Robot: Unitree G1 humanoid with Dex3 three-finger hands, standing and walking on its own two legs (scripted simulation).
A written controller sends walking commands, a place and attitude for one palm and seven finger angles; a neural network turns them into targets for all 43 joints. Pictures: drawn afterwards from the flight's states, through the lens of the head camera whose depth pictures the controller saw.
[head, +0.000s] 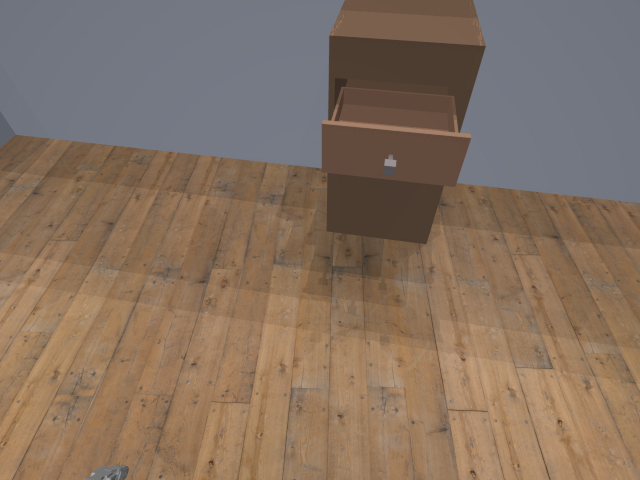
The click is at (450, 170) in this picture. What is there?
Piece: drawer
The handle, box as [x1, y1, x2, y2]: [383, 155, 395, 175]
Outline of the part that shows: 389,155 384,162 383,174 393,175 395,168 395,160 392,159 392,155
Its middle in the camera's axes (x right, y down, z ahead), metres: +0.19 -0.20 +1.05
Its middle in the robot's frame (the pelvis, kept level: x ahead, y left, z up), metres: +0.91 -0.14 -0.16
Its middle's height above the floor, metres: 0.61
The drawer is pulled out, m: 0.26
